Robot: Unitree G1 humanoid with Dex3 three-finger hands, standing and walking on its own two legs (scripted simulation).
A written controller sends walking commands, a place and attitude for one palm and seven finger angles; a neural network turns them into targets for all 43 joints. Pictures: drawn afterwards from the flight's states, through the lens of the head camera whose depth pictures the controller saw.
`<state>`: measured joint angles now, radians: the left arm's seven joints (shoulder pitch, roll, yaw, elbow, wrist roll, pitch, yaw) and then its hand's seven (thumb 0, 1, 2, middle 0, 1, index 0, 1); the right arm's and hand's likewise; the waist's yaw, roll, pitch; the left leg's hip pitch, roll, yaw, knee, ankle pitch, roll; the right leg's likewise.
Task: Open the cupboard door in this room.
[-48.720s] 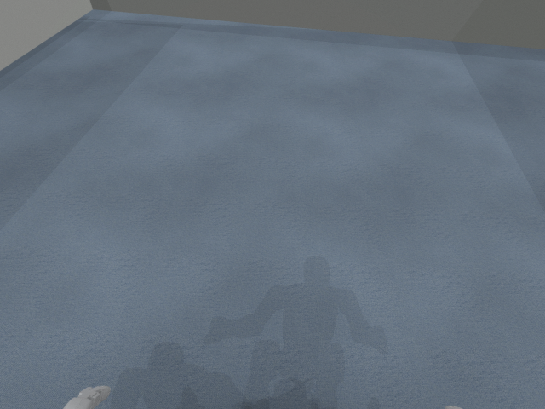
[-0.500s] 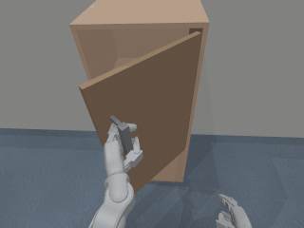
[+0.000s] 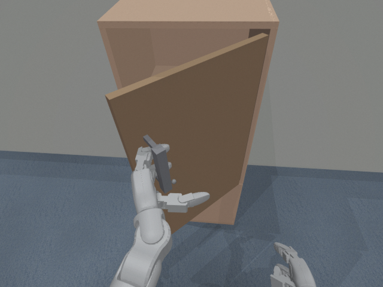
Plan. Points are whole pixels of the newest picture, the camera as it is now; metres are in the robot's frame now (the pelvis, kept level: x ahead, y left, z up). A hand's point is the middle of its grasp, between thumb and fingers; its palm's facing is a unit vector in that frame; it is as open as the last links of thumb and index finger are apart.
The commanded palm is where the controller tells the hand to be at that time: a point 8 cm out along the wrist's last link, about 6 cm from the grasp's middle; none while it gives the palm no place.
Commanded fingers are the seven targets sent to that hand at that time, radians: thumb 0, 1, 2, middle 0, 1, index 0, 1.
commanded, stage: open thumb and fingers to let go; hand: left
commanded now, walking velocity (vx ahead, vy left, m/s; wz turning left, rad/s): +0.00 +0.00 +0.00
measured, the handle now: (157, 164) +0.34 +0.09 +0.10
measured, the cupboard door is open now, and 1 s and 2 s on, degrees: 43 48 47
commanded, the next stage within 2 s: slide the hand sideways off the handle in 0.28 s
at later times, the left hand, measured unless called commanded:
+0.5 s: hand (176, 195) +0.27 +0.05 +0.10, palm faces +0.04 -1.00 -0.07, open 15.7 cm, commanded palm +0.24 +0.09 +0.10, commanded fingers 0.00 -0.50 0.30 -0.15 -0.30 -0.15 -0.30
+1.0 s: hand (165, 211) +0.24 +0.07 +0.10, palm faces -0.11 -0.99 -0.01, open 16.1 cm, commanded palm +0.21 +0.13 +0.10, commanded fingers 0.00 -0.50 0.30 -0.15 -0.30 -0.15 -0.30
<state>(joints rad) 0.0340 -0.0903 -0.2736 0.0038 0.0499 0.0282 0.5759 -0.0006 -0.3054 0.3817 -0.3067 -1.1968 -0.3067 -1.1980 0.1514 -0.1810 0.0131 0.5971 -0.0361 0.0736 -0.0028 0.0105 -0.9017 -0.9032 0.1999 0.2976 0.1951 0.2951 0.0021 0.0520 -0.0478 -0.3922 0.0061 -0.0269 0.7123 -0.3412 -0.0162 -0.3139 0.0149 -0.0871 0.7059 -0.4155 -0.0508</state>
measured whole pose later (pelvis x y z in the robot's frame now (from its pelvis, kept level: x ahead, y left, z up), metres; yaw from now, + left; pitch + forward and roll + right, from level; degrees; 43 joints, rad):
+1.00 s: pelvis -0.01 +0.01 +0.00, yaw -3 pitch +0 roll +0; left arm 0.26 0.08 -0.21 -0.15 -0.08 -0.08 0.08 -0.01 -0.50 0.30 -0.20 -0.33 -0.19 -0.33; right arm 0.21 -0.20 0.05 0.51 0.01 0.01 -0.01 0.01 -0.90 -0.90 0.20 0.30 0.20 0.30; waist 0.00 0.04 -0.04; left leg -0.35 0.02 0.02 0.68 -0.32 -0.01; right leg -0.29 0.02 -0.04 0.69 -0.39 -0.04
